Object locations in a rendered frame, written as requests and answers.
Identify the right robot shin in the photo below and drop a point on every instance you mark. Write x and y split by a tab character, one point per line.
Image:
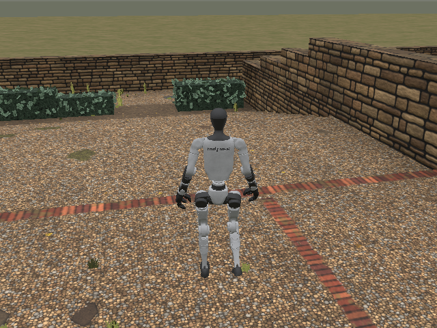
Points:
235	245

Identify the left robot hand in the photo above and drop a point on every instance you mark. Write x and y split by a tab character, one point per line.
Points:
179	199

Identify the right robot forearm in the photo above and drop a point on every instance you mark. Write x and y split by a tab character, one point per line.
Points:
250	178

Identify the left robot upper arm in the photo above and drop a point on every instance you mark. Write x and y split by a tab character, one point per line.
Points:
193	156

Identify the left robot forearm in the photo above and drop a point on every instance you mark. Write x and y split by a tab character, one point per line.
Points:
184	183

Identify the right robot hand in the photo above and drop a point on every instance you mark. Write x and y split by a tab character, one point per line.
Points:
249	191

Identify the right robot upper arm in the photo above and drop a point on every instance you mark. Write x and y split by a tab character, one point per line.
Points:
243	155

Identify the robot left foot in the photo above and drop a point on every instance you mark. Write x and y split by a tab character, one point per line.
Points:
204	271

